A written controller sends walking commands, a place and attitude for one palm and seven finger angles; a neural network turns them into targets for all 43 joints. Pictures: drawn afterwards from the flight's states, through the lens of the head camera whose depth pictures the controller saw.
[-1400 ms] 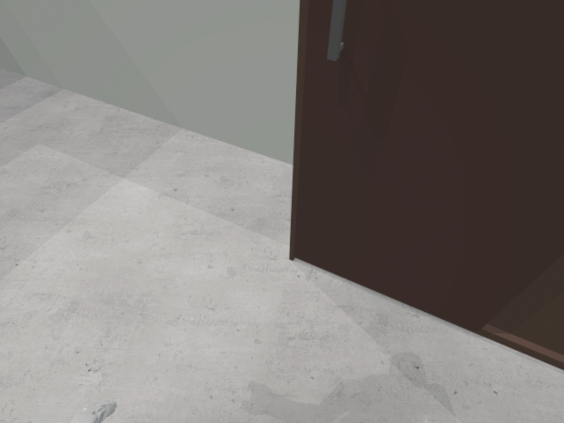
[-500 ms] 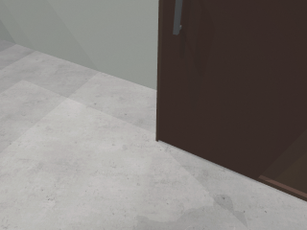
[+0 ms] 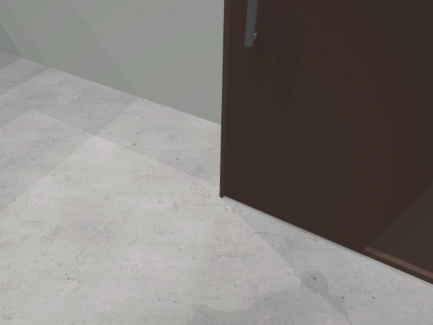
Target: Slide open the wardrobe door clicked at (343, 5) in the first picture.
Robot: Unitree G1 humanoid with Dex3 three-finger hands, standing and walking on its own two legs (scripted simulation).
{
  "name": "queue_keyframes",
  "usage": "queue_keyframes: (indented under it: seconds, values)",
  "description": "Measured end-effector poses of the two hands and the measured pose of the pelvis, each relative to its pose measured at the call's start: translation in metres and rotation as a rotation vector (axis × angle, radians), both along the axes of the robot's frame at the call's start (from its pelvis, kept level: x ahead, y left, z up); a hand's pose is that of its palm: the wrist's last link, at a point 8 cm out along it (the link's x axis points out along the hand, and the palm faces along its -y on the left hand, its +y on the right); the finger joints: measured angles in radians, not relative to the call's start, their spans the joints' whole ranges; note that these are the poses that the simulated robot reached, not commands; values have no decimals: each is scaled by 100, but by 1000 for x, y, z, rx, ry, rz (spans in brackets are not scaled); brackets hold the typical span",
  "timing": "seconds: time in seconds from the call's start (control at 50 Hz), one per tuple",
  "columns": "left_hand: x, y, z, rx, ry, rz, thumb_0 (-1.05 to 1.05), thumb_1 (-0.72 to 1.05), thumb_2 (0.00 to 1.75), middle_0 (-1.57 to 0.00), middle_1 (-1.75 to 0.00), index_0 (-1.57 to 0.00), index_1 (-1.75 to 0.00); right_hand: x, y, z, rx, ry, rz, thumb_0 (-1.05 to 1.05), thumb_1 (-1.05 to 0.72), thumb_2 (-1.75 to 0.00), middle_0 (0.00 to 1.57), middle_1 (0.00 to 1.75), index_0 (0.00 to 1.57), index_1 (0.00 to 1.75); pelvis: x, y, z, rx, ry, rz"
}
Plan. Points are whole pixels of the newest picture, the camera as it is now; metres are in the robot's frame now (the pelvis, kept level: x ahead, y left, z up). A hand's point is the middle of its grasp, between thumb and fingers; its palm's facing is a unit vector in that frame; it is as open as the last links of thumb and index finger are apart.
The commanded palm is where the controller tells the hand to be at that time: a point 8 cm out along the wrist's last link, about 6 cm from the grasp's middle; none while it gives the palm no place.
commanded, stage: look at it before walking up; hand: left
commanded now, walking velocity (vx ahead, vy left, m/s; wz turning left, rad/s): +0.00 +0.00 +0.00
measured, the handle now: out of the picture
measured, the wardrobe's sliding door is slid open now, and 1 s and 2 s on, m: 0.00 0.00 0.00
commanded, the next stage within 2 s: turn to face it in 0.04 s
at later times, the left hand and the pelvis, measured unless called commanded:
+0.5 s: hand out of the picture +0.07 +0.20 -0.18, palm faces -0.13 -0.95 -0.28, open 7.4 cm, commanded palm none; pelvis -0.01 -0.01 -0.02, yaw -9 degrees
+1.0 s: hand out of the picture +0.07 +0.18 -0.17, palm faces -0.22 -0.95 -0.23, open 7.4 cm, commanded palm none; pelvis -0.03 +0.00 -0.01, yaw -18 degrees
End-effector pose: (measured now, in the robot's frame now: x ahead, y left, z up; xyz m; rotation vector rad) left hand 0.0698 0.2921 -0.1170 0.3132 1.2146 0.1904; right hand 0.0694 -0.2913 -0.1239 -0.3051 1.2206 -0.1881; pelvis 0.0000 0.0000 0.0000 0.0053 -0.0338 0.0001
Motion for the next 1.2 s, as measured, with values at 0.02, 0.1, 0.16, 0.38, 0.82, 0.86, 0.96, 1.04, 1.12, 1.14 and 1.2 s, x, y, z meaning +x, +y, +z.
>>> queue_keyframes:
  seconds: [0.02,0.1,0.16,0.38,0.82,0.86,0.96,1.04,1.12,1.14,1.2]
  values:
    - [0,0,0,0,2,0,1,90,90,-21,-30,-20,-30,0,0,0,0,0,0,1,-91,-90,20,30,20,30,0,0,0,0,0,0]
    - [0,1,0,1,4,2,1,90,90,-21,-30,-20,-30,2,0,0,1,-1,0,1,-91,-90,20,30,20,30,2,0,0,-1,0,-1]
    - [1,1,0,2,2,2,1,90,90,-21,-30,-20,-30,4,1,0,1,-3,1,1,-91,-90,20,30,20,30,2,0,0,-1,0,-1]
    - [2,-18,-16,-30,55,-39,1,90,90,-20,-30,-20,-30,-10,17,-11,33,-38,-84,1,-91,-90,20,30,20,30,-4,0,-9,9,11,-88]
    - [-16,-88,-15,-79,99,-139,1,90,90,-21,-30,-20,-30,-83,5,-24,105,1,-299,1,-91,-90,20,30,20,30,-24,-26,-5,30,45,-259]
    - [-13,-86,-16,-82,91,-148,1,90,90,-21,-30,-20,-30,-84,6,-21,94,-8,-310,1,-91,-90,20,30,19,30,-24,-22,-5,24,46,-270]
    - [-4,-74,-21,-98,67,-174,1,90,90,-21,-30,-20,-30,-84,19,-14,73,-46,-331,1,-91,-90,20,30,19,30,-26,-8,-6,10,44,-302]
    - [6,-58,-31,-118,57,-200,1,90,90,-21,-30,-20,-30,-87,38,-7,53,-88,-348,1,-91,-90,20,30,19,30,-29,9,-9,-6,44,-326]
    - [19,-42,-40,-139,51,-227,1,90,90,-20,-30,-20,-30,-106,65,-2,39,-94,-371,1,-91,-90,20,30,19,30,-29,27,-11,-14,33,-346]
    - [22,-39,-38,-141,51,-240,1,90,90,-20,-30,-20,-30,-113,72,-1,43,-84,-379,1,-91,-90,20,30,19,30,-28,30,-9,-19,32,-353]
    - [31,-33,-32,-146,45,-271,1,90,90,-20,-30,-20,-30,-137,92,1,60,-33,-410,1,-91,-90,20,30,20,30,-23,37,-3,-29,33,-362]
